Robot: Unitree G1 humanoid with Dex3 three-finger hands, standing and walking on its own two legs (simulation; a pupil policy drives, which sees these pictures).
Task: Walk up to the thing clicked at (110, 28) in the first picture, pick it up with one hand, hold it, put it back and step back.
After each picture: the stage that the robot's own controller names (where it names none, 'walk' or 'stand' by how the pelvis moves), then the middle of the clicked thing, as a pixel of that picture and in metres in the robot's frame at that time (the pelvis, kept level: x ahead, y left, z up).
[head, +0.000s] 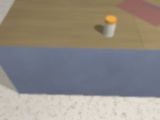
stand; (109, 26) +0.82 -0.14 -0.11
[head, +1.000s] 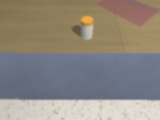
rise first; (86, 28) +0.74 +0.03 -0.08
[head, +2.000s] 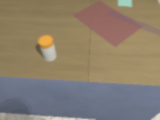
rise first; (47, 48) +0.55 +0.22 -0.08
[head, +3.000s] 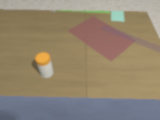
stand; (44, 65) +0.50 +0.21 -0.09
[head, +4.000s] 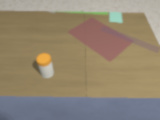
stand; (45, 66) +0.51 +0.20 -0.11
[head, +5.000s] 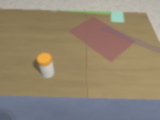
stand; (46, 65) +0.51 +0.20 -0.11
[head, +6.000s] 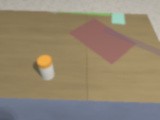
stand; (46, 67) +0.50 +0.20 -0.11
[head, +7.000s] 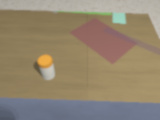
rise first; (46, 67) +0.50 +0.20 -0.11
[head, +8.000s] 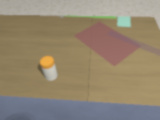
rise first; (49, 68) +0.50 +0.22 -0.11
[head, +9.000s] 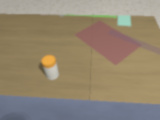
go down; (50, 67) +0.51 +0.22 -0.11
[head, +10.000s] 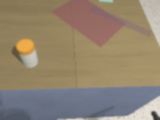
go down; (28, 53) +0.50 +0.20 -0.08
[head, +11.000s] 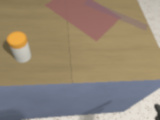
go down; (20, 47) +0.51 +0.21 -0.05
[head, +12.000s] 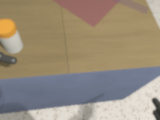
close in; (9, 37) +0.52 +0.22 -0.02
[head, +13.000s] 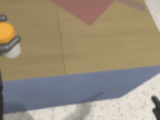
close; (7, 41) +0.49 +0.21 -0.01
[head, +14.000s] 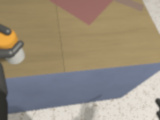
lift; (10, 47) +0.47 +0.20 -0.01
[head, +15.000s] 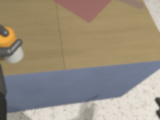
lift; (9, 46) +0.47 +0.21 +0.00
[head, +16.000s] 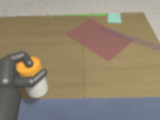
lift; (33, 77) +0.32 +0.17 +0.11
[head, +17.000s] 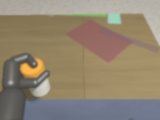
hold; (36, 78) +0.33 +0.17 +0.08
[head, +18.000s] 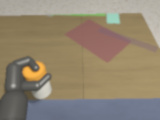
hold; (38, 80) +0.33 +0.17 +0.07
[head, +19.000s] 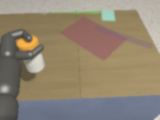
crouch; (31, 54) +0.42 +0.18 +0.09
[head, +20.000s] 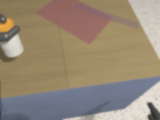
lower; (8, 38) +0.50 +0.21 +0.05
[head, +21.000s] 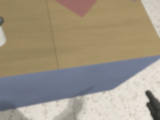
lower; out of the picture +0.52 +0.23 +0.01
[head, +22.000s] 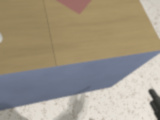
lower; out of the picture +0.53 +0.23 +0.01
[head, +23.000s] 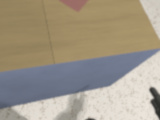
lower; out of the picture +0.54 +0.23 +0.02
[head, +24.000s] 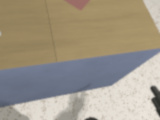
lower; out of the picture +0.54 +0.23 +0.02
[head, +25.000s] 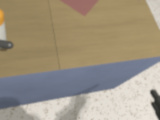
withdraw; out of the picture +0.51 +0.21 +0.01
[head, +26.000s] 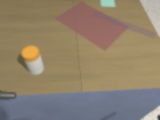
sink last; (33, 60) +0.48 +0.20 -0.05
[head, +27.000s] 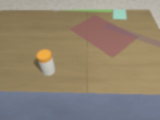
stand; (46, 62) +0.51 +0.22 -0.06
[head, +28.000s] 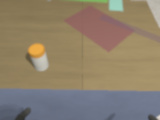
stand; (39, 57) +0.50 +0.22 -0.05
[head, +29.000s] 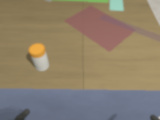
stand; (39, 57) +0.50 +0.22 -0.05
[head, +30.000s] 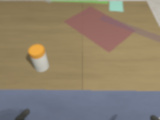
stand; (39, 58) +0.50 +0.22 -0.04
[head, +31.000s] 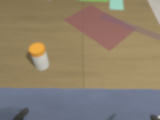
stand; (39, 56) +0.50 +0.22 -0.04
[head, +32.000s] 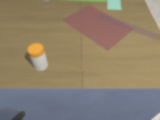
stand; (38, 57) +0.51 +0.22 -0.05
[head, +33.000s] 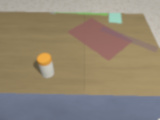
stand; (46, 65) +0.52 +0.21 -0.10
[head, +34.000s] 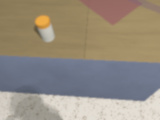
walk; (45, 29) +0.62 +0.22 -0.08
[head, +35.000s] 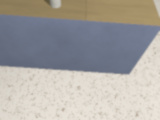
walk; out of the picture +0.92 +0.17 -0.09
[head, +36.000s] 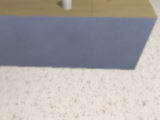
stand; (66, 0) +1.11 +0.17 -0.09
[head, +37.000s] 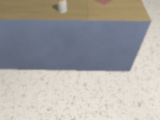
stand; (61, 3) +1.10 +0.19 -0.11
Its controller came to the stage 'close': yes
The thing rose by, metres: 0.19
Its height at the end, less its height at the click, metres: +0.00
